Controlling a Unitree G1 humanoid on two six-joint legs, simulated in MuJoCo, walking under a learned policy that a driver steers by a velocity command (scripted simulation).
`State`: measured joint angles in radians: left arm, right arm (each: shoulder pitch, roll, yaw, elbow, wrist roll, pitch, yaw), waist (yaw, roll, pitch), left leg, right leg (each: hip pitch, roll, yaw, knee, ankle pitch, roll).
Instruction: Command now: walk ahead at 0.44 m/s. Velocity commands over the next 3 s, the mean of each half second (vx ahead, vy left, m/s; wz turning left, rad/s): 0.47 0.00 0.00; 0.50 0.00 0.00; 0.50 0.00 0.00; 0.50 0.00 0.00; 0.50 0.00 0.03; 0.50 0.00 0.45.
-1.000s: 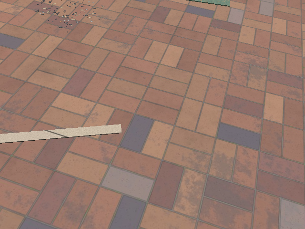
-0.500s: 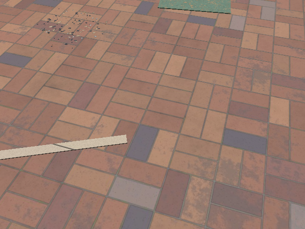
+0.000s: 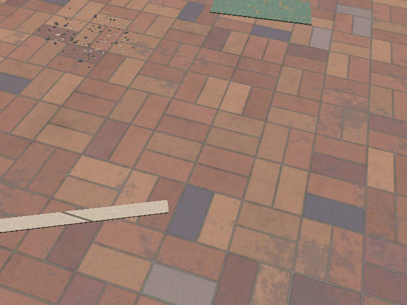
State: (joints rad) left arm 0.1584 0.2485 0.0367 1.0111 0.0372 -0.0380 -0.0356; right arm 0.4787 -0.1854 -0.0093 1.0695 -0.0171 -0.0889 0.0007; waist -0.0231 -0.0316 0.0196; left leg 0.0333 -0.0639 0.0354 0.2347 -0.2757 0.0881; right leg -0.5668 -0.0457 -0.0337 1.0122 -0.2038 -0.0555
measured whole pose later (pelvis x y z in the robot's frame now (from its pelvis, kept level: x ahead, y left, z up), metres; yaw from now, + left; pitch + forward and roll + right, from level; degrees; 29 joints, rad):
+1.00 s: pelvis +0.56 +0.03 +0.00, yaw +0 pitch -1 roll +0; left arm 0.22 0.23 0.05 0.97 0.04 -0.05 -0.02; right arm 0.35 -0.20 -0.05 1.04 -0.01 -0.09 0.00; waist -0.01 -0.03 0.04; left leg -0.13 -0.08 0.10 0.31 -0.18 0.11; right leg -0.54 -0.08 0.01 1.08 -0.24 -0.06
